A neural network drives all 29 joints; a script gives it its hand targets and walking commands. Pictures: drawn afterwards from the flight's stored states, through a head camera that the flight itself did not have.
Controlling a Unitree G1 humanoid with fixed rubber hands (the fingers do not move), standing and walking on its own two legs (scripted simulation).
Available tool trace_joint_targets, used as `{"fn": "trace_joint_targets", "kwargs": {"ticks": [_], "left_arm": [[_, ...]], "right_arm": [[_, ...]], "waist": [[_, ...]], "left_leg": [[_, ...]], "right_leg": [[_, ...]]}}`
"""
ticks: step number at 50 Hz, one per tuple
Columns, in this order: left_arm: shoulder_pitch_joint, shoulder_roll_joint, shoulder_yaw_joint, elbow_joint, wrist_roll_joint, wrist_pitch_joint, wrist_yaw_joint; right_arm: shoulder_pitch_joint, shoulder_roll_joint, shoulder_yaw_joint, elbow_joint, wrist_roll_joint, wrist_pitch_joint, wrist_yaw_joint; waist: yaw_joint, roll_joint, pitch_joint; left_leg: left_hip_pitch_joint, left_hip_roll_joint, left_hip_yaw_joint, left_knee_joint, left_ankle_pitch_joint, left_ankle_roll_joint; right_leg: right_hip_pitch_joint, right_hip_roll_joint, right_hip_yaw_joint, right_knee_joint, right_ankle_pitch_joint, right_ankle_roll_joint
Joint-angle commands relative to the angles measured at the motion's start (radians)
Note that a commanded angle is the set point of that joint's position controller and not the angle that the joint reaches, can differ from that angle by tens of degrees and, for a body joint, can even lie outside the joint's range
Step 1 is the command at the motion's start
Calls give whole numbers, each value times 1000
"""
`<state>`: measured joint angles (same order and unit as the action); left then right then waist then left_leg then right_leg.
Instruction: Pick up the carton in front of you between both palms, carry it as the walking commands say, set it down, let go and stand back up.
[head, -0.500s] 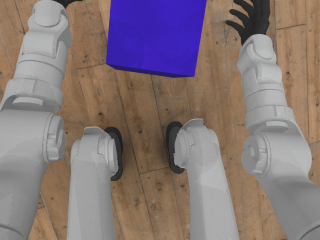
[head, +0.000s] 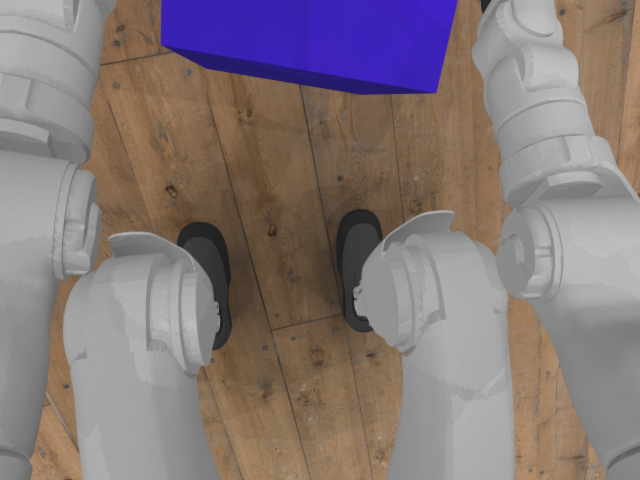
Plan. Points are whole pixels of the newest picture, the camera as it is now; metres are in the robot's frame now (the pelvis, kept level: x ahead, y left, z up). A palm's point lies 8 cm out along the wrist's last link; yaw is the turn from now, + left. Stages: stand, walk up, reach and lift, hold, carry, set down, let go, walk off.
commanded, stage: reach and lift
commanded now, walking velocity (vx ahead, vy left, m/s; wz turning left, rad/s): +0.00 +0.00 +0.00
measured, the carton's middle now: out of the picture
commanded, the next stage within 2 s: none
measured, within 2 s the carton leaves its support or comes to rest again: leaves its support in 0.66 s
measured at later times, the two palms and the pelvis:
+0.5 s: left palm out of the picture +0.57 +0.12 -0.17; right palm out of the picture +0.52 -0.17 -0.17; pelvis -0.01 +0.01 +0.01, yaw -1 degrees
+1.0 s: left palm out of the picture +0.52 +0.15 -0.03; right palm out of the picture +0.50 -0.14 -0.03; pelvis +0.00 +0.00 +0.05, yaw +3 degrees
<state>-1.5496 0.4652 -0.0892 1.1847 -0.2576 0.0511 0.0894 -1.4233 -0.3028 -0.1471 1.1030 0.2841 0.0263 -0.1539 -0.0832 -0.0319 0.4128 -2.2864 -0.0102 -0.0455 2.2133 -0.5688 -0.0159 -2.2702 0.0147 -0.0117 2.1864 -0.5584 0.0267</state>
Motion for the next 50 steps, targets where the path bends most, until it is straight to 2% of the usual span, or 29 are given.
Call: {"fn": "trace_joint_targets", "kwargs": {"ticks": [1, 4, 9, 16, 19, 20, 21, 24, 27, 29, 32, 36, 39, 40, 41, 42, 44, 46, 50], "left_arm": [[-291, 81, -5, -159, -8, -27, 2], [-254, 62, 11, -125, 5, -19, 1], [-221, 37, 48, -26, 36, -20, -7], [-313, -69, -5, -6, 20, -26, -7], [-349, -111, 5, -10, 44, -29, -1], [-374, -171, -1, -26, 57, -30, -11], [-410, -293, -31, -27, 58, -26, -29], [-502, -722, -77, -13, 86, 1, -128], [-469, -937, -23, -28, 141, 41, -207], [-442, -1025, -4, -76, 148, 59, -237], [-453, -1130, -17, -171, 133, 78, -255], [-504, -1248, -105, -387, 82, 100, -250], [-496, -1314, -159, -525, 71, 142, -241], [-465, -1365, -178, -557, 75, 153, -228], [-449, -1368, -175, -561, 95, 167, -224], [-406, -1395, -175, -560, 107, 185, -221], [-312, -1432, -150, -534, 133, 215, -221], [-240, -1461, -103, -463, 173, 239, -226], [-188, -1463, 51, -301, 285, 271, -255]], "right_arm": [[-159, -91, 1, -122, 23, -28, -12], [-133, -86, -12, -90, 5, -22, -12], [-151, -76, -39, -66, -44, -28, -1], [-255, 21, 15, -82, -32, -30, 9], [-286, 75, 12, -77, -51, -29, 7], [-317, 150, 32, -84, -50, -26, 20], [-368, 251, 63, -92, -49, -23, 38], [-557, 635, 124, -141, -77, 11, 146], [-594, 829, 100, -178, -137, 64, 237], [-612, 919, 105, -225, -138, 88, 275], [-612, 1032, 134, -297, -99, 113, 306], [-570, 1142, 198, -402, -51, 150, 316], [-570, 1192, 246, -517, -50, 194, 319], [-592, 1193, 265, -560, -57, 197, 314], [-574, 1215, 277, -584, -68, 215, 314], [-559, 1211, 293, -613, -81, 229, 315], [-528, 1208, 310, -641, -108, 249, 319], [-503, 1208, 292, -613, -149, 264, 321], [-393, 1222, 137, -442, -295, 303, 328]], "waist": [[-42, 162, -1466], [-40, 162, -1370], [-35, 122, -1200], [-31, 108, -1197], [-25, 114, -1204], [-8, 114, -1208], [-11, 120, -1218], [-6, 130, -1164], [-11, 131, -1112], [-2, 129, -1149], [-7, 136, -1303], [-18, 168, -1633], [-12, 186, -1858], [2, 188, -1904], [-9, 168, -1896], [-5, 175, -1896], [-4, 158, -1847], [-8, 141, -1724], [-30, 141, -1411]], "left_leg": [[730, -10, 51, -127, 398, -3], [691, -12, 44, -143, 353, -7], [570, -13, 27, -167, 271, -6], [580, -27, 24, -196, 231, 3], [609, -35, 26, -195, 227, 5], [620, -43, 30, -195, 229, 10], [618, -50, 30, -196, 234, 13], [588, -74, 32, -183, 225, 22], [545, -96, 55, -160, 208, 20], [554, -103, 69, -155, 236, 28], [612, -106, 85, -143, 316, 35], [776, -117, 106, -140, 464, 23], [937, -125, 108, -154, 568, 8], [873, -135, 115, -181, 491, 8], [926, -133, 112, -200, 517, 6], [949, -140, 114, -210, 540, 1], [929, -149, 114, -245, 510, 0], [850, -154, 109, -300, 381, 2], [643, -162, 111, -410, 146, 3]], "right_leg": [[689, 24, -42, -160, 491, 28], [610, 24, -45, -171, 429, 27], [528, 19, -38, -185, 346, 33], [544, 29, -44, -194, 305, 31], [566, 41, -45, -195, 295, 32], [573, 48, -47, -191, 288, 32], [575, 56, -50, -190, 295, 28], [536, 81, -60, -174, 273, 21], [500, 97, -73, -158, 234, 17], [492, 103, -80, -153, 252, 16], [528, 109, -88, -142, 341, 12], [638, 118, -105, -132, 489, 14], [650, 128, -115, -149, 534, 20], [703, 131, -112, -156, 505, 16], [652, 135, -118, -186, 494, 23], [633, 138, -115, -205, 486, 25], [617, 144, -118, -244, 440, 27], [592, 143, -115, -291, 336, 21], [527, 145, -102, -404, 152, -1]]}}
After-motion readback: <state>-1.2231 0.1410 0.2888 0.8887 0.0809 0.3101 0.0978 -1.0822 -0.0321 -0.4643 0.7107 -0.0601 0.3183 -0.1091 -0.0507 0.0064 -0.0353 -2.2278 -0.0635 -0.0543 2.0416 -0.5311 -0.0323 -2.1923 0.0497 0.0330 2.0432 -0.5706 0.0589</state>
